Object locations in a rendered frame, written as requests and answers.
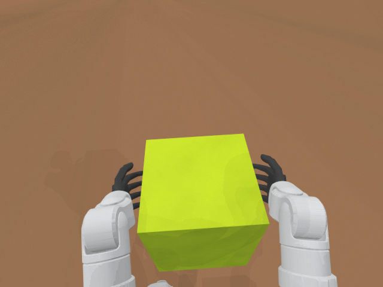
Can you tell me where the carton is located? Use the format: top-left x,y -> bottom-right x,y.
137,134 -> 269,271

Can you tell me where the robot left forearm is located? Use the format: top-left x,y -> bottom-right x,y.
81,191 -> 136,287

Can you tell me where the robot right hand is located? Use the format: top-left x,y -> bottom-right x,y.
253,154 -> 286,203

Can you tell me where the robot left hand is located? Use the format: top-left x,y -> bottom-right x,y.
112,163 -> 143,209

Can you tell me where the robot right forearm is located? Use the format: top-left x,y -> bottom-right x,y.
268,181 -> 338,287

